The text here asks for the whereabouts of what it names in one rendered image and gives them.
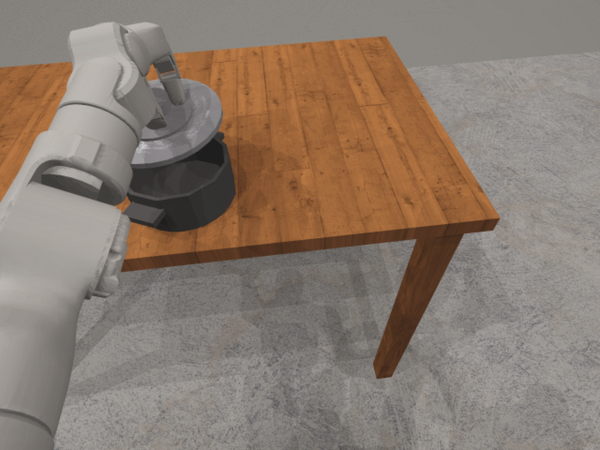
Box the left robot forearm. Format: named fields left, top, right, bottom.
left=0, top=22, right=156, bottom=237

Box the table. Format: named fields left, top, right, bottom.
left=0, top=37, right=500, bottom=379

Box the robot left upper arm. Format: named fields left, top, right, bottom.
left=0, top=182, right=130, bottom=450

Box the knob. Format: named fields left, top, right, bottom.
left=152, top=88, right=172, bottom=116

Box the lid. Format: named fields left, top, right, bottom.
left=130, top=79, right=223, bottom=169

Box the left robot hand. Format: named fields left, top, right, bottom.
left=126, top=22, right=185, bottom=129

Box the pot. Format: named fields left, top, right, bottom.
left=122, top=132, right=236, bottom=232

